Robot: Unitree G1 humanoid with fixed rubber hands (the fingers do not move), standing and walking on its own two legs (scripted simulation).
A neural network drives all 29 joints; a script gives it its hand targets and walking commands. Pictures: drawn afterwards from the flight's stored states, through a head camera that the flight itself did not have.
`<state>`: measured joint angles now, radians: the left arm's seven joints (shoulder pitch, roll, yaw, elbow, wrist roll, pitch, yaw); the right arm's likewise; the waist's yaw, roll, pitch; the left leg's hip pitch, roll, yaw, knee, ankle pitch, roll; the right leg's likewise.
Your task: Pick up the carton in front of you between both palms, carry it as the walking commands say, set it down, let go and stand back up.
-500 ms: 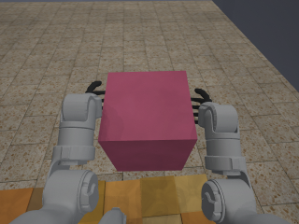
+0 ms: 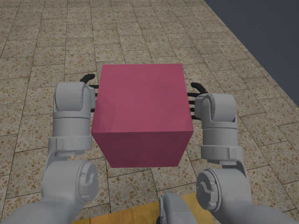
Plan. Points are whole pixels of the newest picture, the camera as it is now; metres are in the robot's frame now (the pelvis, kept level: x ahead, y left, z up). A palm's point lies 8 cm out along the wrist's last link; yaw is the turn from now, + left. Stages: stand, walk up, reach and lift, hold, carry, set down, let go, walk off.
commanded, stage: carry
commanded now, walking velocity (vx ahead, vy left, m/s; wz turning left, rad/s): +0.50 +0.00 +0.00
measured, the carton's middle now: (143, 120) +0.38 -0.01 +0.03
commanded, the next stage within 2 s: none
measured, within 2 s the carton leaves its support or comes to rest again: neither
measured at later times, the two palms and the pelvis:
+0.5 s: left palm (93, 40) +0.65 +0.16 +0.11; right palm (177, 41) +0.67 -0.14 +0.10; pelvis +0.30 -0.02 +0.01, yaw +2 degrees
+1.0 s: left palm (99, 14) +0.90 +0.16 +0.07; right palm (167, 20) +0.89 -0.13 +0.07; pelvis +0.62 +0.02 -0.01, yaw +0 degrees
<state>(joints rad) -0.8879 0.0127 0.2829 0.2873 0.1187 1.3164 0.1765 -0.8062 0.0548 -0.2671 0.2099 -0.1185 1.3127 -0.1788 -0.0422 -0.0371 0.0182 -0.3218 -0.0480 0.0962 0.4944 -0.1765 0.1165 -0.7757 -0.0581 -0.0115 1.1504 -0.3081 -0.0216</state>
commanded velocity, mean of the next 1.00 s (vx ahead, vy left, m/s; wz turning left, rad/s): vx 0.50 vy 0.00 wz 0.00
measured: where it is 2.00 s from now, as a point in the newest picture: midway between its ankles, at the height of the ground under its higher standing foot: (131, 91)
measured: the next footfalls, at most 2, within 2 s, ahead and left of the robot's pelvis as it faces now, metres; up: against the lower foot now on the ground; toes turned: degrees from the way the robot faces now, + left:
right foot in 0.22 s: +0.34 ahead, -0.09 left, +0.00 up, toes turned -2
left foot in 0.66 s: +0.55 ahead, +0.12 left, -0.01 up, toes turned +8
